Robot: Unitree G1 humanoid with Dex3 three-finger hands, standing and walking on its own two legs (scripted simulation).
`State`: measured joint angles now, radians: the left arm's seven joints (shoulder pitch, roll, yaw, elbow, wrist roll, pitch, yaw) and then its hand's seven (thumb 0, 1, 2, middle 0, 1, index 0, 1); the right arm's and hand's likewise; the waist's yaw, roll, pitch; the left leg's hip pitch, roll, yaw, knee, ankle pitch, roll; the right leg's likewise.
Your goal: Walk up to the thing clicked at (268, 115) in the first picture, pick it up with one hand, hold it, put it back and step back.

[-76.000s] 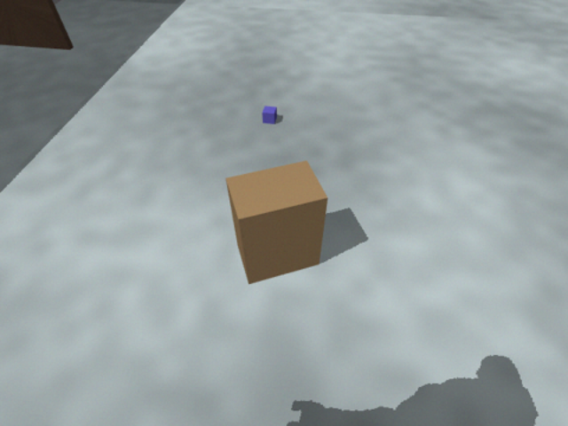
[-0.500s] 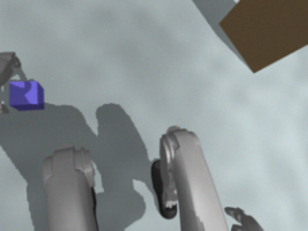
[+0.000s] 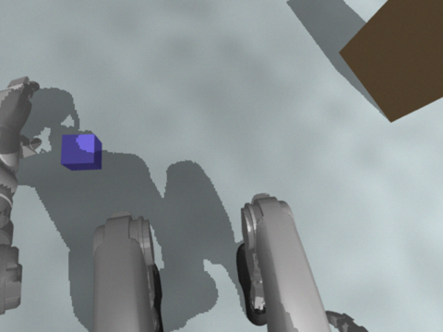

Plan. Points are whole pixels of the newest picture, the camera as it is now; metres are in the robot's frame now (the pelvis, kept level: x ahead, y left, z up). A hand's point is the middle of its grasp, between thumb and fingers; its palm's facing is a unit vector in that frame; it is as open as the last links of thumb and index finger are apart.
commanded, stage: home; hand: left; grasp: from above
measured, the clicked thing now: (82, 152) +0.49 +0.29 -0.35
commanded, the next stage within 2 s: none
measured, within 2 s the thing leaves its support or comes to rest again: neither
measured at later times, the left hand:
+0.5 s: hand out of the picture +0.28 +0.24 +0.09, palm faces -0.05 -0.88 -0.48, open 7.4 cm
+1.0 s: hand out of the picture +0.22 +0.20 +0.28, palm faces +0.19 -0.96 -0.21, open 7.4 cm
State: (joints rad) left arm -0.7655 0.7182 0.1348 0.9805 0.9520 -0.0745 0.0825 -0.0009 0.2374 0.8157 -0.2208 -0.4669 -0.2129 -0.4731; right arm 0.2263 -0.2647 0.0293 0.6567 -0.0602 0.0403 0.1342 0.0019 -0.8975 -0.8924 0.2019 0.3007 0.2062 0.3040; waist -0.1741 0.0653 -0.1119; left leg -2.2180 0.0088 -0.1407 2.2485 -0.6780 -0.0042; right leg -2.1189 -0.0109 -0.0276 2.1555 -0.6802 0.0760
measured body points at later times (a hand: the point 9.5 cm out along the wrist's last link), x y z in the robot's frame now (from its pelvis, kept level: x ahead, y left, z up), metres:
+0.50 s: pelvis +0.01 -0.01 +0.19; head +0.14 +0.03 +0.62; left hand +0.28 +0.28 +0.12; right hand +0.25 -0.22 +0.10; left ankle +0.07 +0.12 -0.35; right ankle +0.10 -0.15 -0.35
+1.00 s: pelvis +0.07 +0.00 +0.33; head +0.10 +0.01 +0.77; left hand +0.21 +0.25 +0.30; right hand +0.24 -0.23 +0.25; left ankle +0.07 +0.12 -0.35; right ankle +0.10 -0.15 -0.35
